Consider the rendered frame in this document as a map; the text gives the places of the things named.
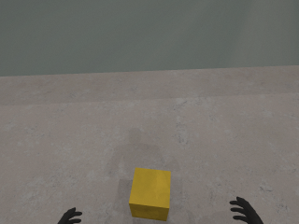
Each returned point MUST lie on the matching right robot hand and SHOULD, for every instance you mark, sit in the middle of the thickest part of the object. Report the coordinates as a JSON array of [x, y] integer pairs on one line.
[[251, 217]]

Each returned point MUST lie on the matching carton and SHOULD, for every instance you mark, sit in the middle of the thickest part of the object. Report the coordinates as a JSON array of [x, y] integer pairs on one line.
[[150, 194]]

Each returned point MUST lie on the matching left robot hand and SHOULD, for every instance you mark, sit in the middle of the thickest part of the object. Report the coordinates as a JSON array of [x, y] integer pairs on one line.
[[69, 214]]

